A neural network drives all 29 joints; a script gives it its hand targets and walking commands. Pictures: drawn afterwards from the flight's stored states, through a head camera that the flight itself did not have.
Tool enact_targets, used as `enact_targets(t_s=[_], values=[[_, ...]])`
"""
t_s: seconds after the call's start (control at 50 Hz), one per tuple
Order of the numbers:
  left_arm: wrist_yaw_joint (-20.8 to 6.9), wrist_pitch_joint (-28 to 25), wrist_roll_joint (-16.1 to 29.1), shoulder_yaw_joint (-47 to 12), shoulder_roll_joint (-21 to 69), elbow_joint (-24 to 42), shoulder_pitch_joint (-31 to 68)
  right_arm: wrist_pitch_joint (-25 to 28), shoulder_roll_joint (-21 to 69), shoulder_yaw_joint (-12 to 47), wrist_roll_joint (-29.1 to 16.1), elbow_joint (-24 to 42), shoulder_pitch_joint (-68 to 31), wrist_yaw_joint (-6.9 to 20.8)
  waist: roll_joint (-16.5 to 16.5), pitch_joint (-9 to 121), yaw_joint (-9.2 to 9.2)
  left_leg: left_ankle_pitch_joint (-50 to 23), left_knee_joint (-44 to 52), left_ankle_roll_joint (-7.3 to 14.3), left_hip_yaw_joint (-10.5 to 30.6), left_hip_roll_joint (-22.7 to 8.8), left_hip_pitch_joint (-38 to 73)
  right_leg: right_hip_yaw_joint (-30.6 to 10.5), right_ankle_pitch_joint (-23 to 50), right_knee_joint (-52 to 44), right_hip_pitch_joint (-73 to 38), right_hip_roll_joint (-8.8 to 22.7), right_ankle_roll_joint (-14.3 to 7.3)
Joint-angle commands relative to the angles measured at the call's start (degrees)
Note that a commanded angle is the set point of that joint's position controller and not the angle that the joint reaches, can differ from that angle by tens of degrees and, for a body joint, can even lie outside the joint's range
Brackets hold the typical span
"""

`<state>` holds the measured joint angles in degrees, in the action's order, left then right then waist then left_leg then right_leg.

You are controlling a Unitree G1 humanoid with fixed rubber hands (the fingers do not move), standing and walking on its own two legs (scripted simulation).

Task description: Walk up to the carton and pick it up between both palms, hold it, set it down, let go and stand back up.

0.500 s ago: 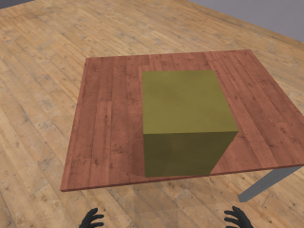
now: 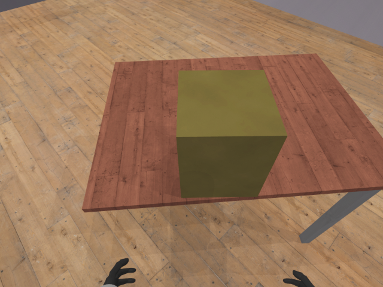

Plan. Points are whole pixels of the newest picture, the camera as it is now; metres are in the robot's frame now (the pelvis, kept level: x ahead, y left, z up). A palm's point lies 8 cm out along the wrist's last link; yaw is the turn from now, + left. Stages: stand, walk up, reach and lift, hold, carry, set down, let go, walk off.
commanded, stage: set down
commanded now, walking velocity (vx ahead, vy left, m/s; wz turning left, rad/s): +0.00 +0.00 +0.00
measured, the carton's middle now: (220, 137) +0.48 -0.03 +0.02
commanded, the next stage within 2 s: let go in 0.56 s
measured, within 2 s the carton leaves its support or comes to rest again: neither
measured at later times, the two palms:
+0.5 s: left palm out of the picture +0.15 +0.20 -0.15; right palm out of the picture +0.14 -0.23 -0.15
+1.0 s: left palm (100, 257) +0.21 +0.23 -0.07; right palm (324, 266) +0.20 -0.25 -0.08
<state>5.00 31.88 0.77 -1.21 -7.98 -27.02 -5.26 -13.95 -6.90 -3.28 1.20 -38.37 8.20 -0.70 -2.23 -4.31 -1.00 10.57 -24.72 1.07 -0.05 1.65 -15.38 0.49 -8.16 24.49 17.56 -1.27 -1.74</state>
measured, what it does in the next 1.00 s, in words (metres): stands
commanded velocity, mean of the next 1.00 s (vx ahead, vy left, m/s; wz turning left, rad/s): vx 0.00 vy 0.00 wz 0.00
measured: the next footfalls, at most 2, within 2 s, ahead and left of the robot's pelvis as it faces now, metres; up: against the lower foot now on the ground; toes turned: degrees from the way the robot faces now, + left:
none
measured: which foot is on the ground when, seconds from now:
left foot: down 0.00-1.00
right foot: down 0.00-1.00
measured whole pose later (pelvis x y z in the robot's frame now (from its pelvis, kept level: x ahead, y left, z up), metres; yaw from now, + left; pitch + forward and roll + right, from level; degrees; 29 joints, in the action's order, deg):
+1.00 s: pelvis +0.05 +0.00 +0.01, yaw -2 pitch +1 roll -1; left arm -2.4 34.7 -0.7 -2.2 -16.1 -12.5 -11.3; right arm -11.7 -12.0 -3.9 -3.7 -36.2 6.5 1.8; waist -1.5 -2.1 -1.6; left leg 13.9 -22.0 0.4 -3.2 -1.3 -8.9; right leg -0.7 -9.4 18.9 10.3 -3.5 -2.4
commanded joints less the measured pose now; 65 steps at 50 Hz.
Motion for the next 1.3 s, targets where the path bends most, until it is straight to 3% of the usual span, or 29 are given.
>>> enact_targets(t_s=[0.0,0.12,0.26,0.32,0.4,0.56,0.58,0.6,0.62,0.66,0.7,0.74,0.78,0.88,1.0,1.06,1.12,1.28], values=[[0.8,-2.2,-0.8,2.1,-5.1,5.1,7.4,1.6,-7.5,-2.7,1.1,7.1,-5.3,0.1,1.4,8.5,-0.17,10.1,7.7,-0.3,-0.1,-2.8,-12.4,-1.5,-7.6,-0.9,-13.9,1.8,-0.2],[0.7,-5.1,-1.9,3.6,-6.5,0.6,9.7,4.0,-5.6,-2.9,2.3,3.1,-6.2,0.8,1.4,9.5,0.0,11.2,4.2,0.1,-1.1,-1.5,-13.8,-2.8,-12.6,0.2,-12.1,3.3,-0.2],[-0.2,-7.5,-2.4,5.0,-8.3,-5.6,13.0,6.9,-3.7,-3.1,3.6,-3.3,-9.8,0.7,-1.0,10.6,0.65,10.0,-1.8,0.5,-1.2,-0.2,-14.1,-5.3,-18.7,0.7,-6.4,5.5,-0.3],[-0.3,-7.5,-2.4,5.2,-9.1,-6.9,14.6,7.5,-2.9,-3.0,4.0,-5.9,-11.7,0.4,-0.8,11.3,0.81,9.3,-3.3,0.5,-1.2,-0.3,-15.2,-5.5,-18.1,1.8,-5.5,5.6,-0.3],[-0.2,-6.8,-1.9,5.3,-9.8,-7.5,15.2,7.6,-3.4,-3.9,3.9,-9.0,-13.0,-0.4,-0.1,13.8,1.12,7.1,-4.4,0.5,-1.1,-1.0,-17.0,-5.3,-12.7,4.0,-7.8,5.2,-0.2],[0.7,-5.3,-1.4,4.8,-9.9,-0.2,9.7,8.8,-6.4,-3.3,1.4,-8.6,-10.8,-0.5,-0.1,25.8,0.77,-8.4,-5.7,-0.8,0.4,-0.7,-9.2,-5.0,11.1,6.4,-15.8,3.7,-0.2],[-4.3,2.0,-4.7,7.7,-17.6,-16.6,20.3,4.5,6.3,-3.5,1.7,-15.1,-20.9,-2.5,0.0,14.3,1.2,2.8,-11.2,1.4,-1.9,-5.6,-21.8,-15.1,5.9,5.0,-2.9,10.5,3.2],[-5.2,4.5,-5.7,9.0,-15.7,-12.5,20.5,2.4,3.7,-4.6,1.1,-14.1,-23.8,-2.8,1.2,19.1,-2.37,4.4,-8.6,1.3,-1.6,-6.6,-20.6,-13.9,-2.7,3.8,-0.9,10.6,3.1],[-5.1,6.6,-5.6,8.3,-13.7,-8.5,22.0,0.6,4.3,-3.9,0.0,-11.8,-24.2,-3.4,2.1,22.1,-1.57,6.1,-9.7,1.0,-2.4,-6.5,-24.4,-12.7,-3.1,6.2,-1.1,10.3,2.2],[-4.9,9.5,-5.7,7.8,-14.1,-1.1,21.2,-3.3,0.6,-2.3,-2.9,-7.0,-21.0,-4.4,1.9,31.7,-0.88,-1.0,-8.1,2.1,-3.0,-5.5,-23.0,-11.0,15.0,10.0,-11.7,8.4,2.3],[-5.8,11.2,-4.7,7.4,-15.2,11.1,11.5,-6.0,-6.7,-2.3,-6.9,1.0,-13.5,-4.9,3.5,39.1,-0.48,-13.4,-5.6,2.2,-3.1,-4.5,-12.5,-8.7,29.9,10.2,-21.5,4.9,0.6],[-6.7,12.6,-4.5,5.6,-15.1,20.6,2.8,-7.4,-11.0,-3.8,-7.2,6.7,-8.3,-4.9,4.8,34.8,-0.09,-20.6,-3.3,1.8,-2.0,-4.9,-2.0,-5.9,28.1,6.7,-22.2,1.2,-1.7],[-7.6,12.6,-4.4,3.4,-13.1,23.2,-1.6,-7.2,-12.5,-4.4,-6.3,9.2,-5.4,-3.9,4.5,26.0,0.01,-23.4,-0.9,0.3,-1.4,-5.3,4.9,-3.4,20.3,2.0,-18.1,-1.7,-3.0],[-7.8,5.9,-1.9,0.4,-12.5,21.4,-5.8,0.3,-10.8,-1.2,-5.7,9.4,-3.6,1.3,1.8,10.9,-0.62,-23.3,3.5,-1.7,-1.8,-4.2,10.9,-3.3,13.0,-7.7,-12.6,-0.8,-2.0],[-5.8,-8.4,-1.3,1.8,-13.5,19.8,-3.9,13.8,-7.9,-3.0,-2.9,5.3,-4.8,5.3,3.5,10.4,-1.32,-15.7,2.9,-0.5,-2.5,-3.8,8.1,-4.5,10.0,-5.4,-11.3,0.9,-1.2],[-4.7,-16.9,-0.6,1.9,-12.9,19.3,-4.7,22.6,-8.8,-3.9,-1.7,3.4,-4.5,5.6,5.0,13.4,-1.48,-16.3,0.8,-0.8,-2.8,-3.5,6.6,-4.2,11.8,-2.6,-10.4,0.3,-1.4],[-4.0,-21.7,-0.2,1.2,-12.9,17.6,-5.5,28.2,-9.3,-4.2,-1.2,-0.1,-3.8,5.2,5.6,13.2,-1.22,-13.4,0.3,-1.7,-3.1,-3.4,5.4,-3.4,9.3,-1.8,-8.9,-0.3,-1.5],[-2.5,-22.6,1.4,-0.4,-13.0,14.0,-4.5,31.6,-10.1,-6.3,1.6,-4.0,-4.5,3.8,2.8,9.0,-0.25,-0.4,3.6,-1.1,-3.0,-4.1,-0.3,-2.7,0.8,-1.5,-9.2,-0.8,-0.7]])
